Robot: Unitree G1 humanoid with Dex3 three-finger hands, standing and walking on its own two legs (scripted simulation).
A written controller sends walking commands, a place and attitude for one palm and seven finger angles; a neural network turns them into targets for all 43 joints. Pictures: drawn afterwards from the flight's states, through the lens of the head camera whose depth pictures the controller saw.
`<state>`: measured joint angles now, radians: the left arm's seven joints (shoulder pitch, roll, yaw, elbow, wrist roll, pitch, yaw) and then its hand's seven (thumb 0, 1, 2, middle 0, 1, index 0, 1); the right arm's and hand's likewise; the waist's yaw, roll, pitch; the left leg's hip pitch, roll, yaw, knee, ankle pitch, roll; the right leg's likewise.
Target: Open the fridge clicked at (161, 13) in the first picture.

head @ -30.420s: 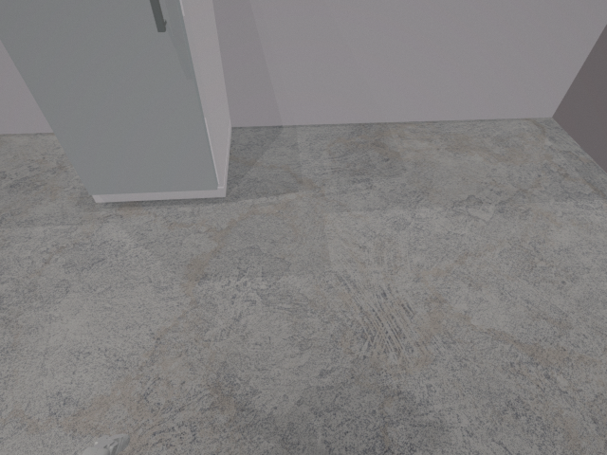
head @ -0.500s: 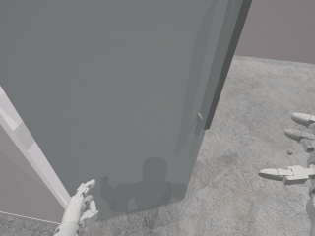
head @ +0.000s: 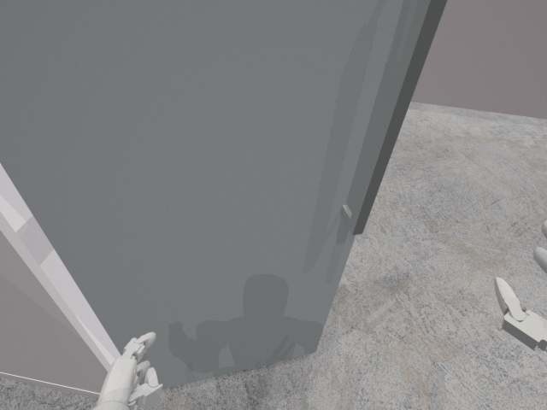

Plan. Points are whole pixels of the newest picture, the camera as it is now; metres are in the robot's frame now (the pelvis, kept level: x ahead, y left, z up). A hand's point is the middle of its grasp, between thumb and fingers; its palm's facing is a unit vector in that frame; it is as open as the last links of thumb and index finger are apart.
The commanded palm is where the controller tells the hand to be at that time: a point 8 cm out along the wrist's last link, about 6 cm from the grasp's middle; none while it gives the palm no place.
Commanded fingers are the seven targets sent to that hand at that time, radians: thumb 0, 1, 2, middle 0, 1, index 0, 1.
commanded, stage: draw the hand back to the body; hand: right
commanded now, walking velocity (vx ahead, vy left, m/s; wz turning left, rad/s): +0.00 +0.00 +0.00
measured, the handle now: (386, 106) +0.45 -0.15 +0.27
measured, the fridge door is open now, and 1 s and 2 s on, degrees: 66 66 66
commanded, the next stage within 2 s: step back with the hand held close in 0.44 s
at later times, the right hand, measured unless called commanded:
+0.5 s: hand (527, 326) +0.17 -0.26 +0.16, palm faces +0.52 +0.78 -0.34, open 7.4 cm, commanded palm +0.12 -0.30 +0.17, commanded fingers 0.00 -0.90 -0.90 0.20 0.30 0.20 0.30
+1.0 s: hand out of the picture +0.15 -0.28 +0.15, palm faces +0.46 +0.76 -0.47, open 7.4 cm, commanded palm +0.09 -0.31 +0.17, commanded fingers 0.00 -0.90 -0.90 0.20 0.30 0.20 0.30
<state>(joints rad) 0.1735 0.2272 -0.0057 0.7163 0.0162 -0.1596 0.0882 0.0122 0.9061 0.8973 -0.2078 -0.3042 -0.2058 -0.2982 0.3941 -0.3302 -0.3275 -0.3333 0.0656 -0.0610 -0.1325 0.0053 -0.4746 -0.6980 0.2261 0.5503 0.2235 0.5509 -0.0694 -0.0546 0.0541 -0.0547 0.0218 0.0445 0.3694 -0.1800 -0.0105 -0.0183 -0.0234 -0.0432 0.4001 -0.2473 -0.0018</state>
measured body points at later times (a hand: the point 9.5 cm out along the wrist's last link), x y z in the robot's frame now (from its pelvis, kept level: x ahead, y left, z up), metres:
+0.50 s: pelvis -0.01 +0.01 +0.00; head -0.05 +0.03 +0.45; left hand +0.18 +0.22 -0.08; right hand +0.14 -0.30 +0.18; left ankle +0.02 +0.13 -0.74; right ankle -0.01 -0.11 -0.74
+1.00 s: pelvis -0.05 -0.02 -0.02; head -0.06 -0.01 +0.43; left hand +0.12 +0.23 -0.10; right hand +0.12 -0.32 +0.18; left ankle +0.02 +0.13 -0.74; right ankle -0.01 -0.11 -0.74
